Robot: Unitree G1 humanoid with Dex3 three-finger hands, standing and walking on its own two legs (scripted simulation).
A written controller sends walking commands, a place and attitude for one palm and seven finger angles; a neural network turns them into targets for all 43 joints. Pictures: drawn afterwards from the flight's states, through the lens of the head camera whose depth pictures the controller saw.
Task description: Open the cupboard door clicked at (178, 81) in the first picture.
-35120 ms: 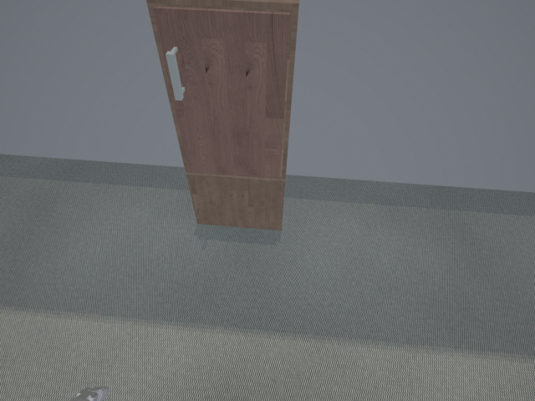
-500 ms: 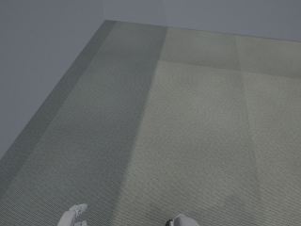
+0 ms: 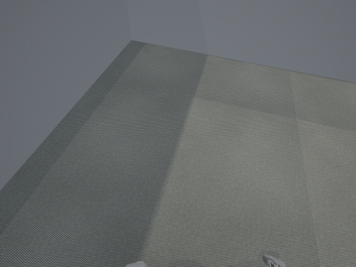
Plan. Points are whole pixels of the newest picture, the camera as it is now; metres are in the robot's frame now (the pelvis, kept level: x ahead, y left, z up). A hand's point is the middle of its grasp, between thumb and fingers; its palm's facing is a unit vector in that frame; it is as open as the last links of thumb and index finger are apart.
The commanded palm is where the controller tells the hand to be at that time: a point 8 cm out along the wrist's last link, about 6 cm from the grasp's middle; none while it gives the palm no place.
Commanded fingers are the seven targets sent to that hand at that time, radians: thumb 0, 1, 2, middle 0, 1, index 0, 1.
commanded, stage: walk to a spot facing it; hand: left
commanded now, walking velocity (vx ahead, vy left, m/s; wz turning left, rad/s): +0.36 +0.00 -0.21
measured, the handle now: out of the picture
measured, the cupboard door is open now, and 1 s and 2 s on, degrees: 49 49 49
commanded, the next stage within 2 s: turn to face it in 0.24 s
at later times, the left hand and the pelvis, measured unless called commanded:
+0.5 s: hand (147, 194) +0.34 +0.12 -0.14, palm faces -0.11 -0.97 -0.23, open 7.3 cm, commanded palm none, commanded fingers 0.00 0.90 0.90 -0.20 -0.30 -0.20 -0.30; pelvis +0.20 -0.06 +0.01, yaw -4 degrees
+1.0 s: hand (130, 192) +0.34 +0.17 -0.16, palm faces +0.23 -0.95 -0.23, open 7.3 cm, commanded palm none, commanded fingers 0.00 0.90 0.90 -0.20 -0.30 -0.20 -0.30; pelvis +0.29 -0.05 +0.01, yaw +11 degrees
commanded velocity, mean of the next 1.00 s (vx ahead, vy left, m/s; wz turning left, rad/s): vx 0.08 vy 0.00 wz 0.28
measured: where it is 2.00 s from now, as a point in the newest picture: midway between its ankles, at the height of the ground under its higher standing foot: (202, 246)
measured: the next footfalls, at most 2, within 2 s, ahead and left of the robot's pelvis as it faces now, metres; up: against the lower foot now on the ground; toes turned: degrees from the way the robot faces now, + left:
right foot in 0.40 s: +0.27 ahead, -0.16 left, +0.00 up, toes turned -14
left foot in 0.78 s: +0.36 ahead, +0.06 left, +0.00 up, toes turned +13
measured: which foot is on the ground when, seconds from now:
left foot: down 0.00-0.40, up 0.42-0.76, down 0.78-1.00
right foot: up 0.00-0.38, down 0.40-0.78, up 0.80-1.00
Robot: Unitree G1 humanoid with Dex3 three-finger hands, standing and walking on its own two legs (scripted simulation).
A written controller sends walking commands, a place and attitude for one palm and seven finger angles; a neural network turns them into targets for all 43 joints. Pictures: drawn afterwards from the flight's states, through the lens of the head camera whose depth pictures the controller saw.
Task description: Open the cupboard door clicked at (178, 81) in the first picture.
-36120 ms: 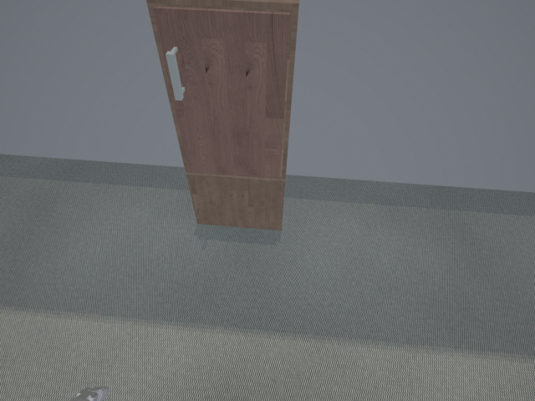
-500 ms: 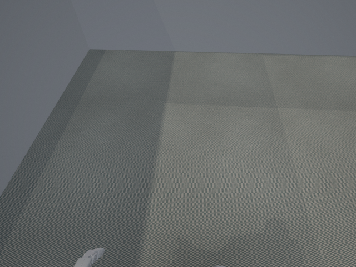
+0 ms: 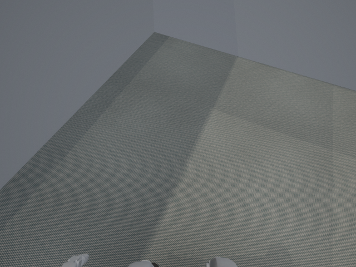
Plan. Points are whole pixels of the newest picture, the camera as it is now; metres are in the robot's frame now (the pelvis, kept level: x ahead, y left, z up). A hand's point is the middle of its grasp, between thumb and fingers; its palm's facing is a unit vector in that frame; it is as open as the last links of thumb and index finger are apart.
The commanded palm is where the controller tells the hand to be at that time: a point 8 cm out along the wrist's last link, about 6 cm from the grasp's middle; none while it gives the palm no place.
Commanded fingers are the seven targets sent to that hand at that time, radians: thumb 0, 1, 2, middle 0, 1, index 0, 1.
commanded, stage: turn to face it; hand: left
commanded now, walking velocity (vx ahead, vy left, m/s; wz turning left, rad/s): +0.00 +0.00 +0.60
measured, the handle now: out of the picture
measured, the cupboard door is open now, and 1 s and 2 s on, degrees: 49 49 49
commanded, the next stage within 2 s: none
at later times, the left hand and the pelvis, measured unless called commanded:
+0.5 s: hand out of the picture +0.01 +0.15 -0.18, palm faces +0.33 -0.92 -0.21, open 7.3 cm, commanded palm none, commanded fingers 0.00 0.90 0.90 -0.20 -0.30 -0.20 -0.30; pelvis +0.03 -0.05 -0.01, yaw +19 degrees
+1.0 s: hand out of the picture +0.01 +0.12 -0.15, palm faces +0.57 -0.78 -0.26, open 7.3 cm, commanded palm none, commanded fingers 0.00 0.90 0.90 -0.20 -0.30 -0.20 -0.30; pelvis +0.07 -0.09 +0.00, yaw +37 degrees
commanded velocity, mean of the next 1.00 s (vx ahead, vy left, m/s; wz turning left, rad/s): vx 0.00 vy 0.00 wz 0.60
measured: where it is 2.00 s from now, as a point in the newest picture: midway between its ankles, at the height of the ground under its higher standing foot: outside the picture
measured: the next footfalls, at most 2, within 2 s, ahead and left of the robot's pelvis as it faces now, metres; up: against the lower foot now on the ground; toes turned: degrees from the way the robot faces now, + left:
right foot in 0.16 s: +0.05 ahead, -0.18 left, +0.00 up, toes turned +4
left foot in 0.50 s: +0.05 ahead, +0.07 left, +0.00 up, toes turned +25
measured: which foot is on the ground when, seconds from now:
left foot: down 0.00-0.16, up 0.18-0.48, down 0.50-0.80, up 0.82-1.00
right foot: up 0.00-0.14, down 0.16-0.50, up 0.52-0.78, down 0.80-1.00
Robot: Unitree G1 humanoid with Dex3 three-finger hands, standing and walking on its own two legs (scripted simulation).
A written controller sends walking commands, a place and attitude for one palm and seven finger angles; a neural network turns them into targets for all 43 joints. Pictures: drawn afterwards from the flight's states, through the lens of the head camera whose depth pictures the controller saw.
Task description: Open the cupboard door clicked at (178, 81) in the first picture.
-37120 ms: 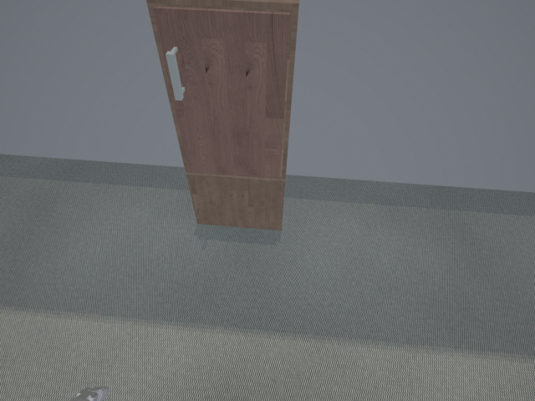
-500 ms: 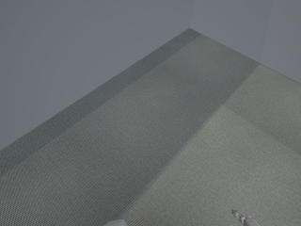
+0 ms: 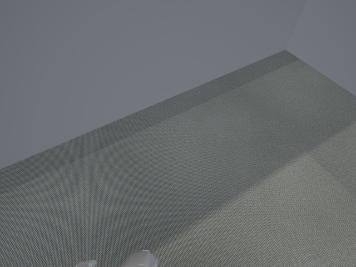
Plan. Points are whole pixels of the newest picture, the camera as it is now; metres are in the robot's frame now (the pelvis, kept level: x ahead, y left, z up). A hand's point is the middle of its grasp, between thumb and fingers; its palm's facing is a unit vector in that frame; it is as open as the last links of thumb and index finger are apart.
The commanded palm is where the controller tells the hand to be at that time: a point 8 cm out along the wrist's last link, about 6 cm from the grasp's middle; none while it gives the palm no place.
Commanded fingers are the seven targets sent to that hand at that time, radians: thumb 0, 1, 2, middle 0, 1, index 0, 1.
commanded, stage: turn to face it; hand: left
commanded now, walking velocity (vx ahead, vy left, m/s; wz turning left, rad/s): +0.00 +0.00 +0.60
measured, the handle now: out of the picture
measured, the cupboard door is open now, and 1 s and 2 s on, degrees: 49 49 49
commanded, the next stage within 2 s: none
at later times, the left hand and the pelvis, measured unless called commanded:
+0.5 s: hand out of the picture +0.08 +0.23 -0.16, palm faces +0.29 -0.91 -0.29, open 7.3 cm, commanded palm none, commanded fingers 0.00 0.90 0.90 -0.20 -0.30 -0.20 -0.30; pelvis +0.02 -0.02 -0.01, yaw +17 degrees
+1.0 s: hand out of the picture -0.04 +0.23 -0.18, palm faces +0.58 -0.78 -0.23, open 7.4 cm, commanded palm none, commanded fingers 0.00 0.90 0.90 -0.20 -0.30 -0.20 -0.30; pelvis +0.03 +0.01 +0.00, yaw +35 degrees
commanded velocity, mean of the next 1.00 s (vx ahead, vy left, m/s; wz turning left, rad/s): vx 0.00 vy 0.00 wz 0.60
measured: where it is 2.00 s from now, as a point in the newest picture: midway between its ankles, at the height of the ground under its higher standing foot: outside the picture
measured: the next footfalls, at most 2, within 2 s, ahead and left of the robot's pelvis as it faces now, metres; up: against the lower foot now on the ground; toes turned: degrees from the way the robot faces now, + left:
left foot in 0.12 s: +0.04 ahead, +0.12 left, +0.00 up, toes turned +10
right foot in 0.48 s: +0.09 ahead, -0.14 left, +0.00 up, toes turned +15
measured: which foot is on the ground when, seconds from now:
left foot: up 0.00-0.10, down 0.12-0.48, up 0.50-0.80, down 0.82-1.00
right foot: down 0.00-0.12, up 0.14-0.46, down 0.48-0.82, up 0.84-1.00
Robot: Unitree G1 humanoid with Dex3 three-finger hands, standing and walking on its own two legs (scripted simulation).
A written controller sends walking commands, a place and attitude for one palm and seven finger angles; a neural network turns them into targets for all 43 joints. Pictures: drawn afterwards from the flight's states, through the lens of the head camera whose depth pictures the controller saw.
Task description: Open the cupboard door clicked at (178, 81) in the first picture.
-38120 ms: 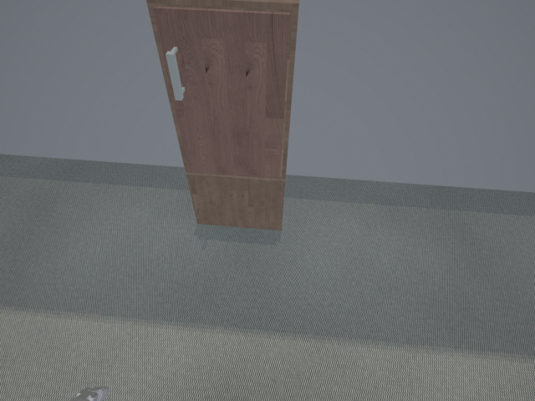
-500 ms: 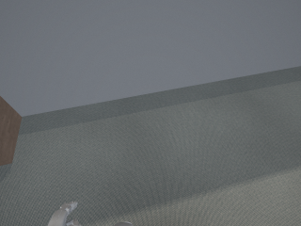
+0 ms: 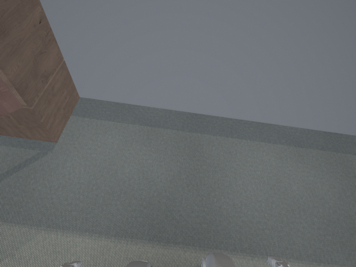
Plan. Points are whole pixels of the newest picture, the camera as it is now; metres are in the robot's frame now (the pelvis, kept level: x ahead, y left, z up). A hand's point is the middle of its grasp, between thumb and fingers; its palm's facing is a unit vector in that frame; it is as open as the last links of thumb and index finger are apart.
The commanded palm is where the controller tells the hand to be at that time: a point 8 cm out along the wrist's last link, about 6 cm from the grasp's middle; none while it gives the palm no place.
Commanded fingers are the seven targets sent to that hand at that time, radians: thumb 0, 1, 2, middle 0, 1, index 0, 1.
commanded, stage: turn to face it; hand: left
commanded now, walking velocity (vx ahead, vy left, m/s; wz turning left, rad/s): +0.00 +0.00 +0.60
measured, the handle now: out of the picture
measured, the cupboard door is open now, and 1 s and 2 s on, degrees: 49 49 49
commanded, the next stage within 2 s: take the last steps up to it in 1.12 s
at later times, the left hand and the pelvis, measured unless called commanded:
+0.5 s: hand out of the picture +0.05 +0.15 -0.15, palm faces +0.29 -0.93 -0.25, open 7.3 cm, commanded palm none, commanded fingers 0.00 0.90 0.90 -0.20 -0.30 -0.20 -0.30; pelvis +0.02 -0.06 +0.01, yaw +19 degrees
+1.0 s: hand out of the picture -0.01 +0.18 -0.15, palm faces +0.57 -0.77 -0.29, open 7.3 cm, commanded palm none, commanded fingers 0.00 0.90 0.90 -0.20 -0.30 -0.20 -0.30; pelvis +0.04 -0.06 +0.00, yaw +34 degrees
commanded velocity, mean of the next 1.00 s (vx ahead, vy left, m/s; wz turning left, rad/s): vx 0.00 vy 0.00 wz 0.52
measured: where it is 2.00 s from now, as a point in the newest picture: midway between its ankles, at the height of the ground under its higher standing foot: outside the picture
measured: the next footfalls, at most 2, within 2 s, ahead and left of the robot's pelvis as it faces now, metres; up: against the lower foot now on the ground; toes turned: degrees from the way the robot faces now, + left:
right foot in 0.30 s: +0.05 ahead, -0.17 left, +0.00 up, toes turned +11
left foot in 0.66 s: +0.02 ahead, +0.09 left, +0.00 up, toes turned +29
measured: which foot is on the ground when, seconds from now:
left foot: down 0.00-0.30, up 0.32-0.64, down 0.66-1.00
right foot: up 0.00-0.28, down 0.30-0.66, up 0.68-1.00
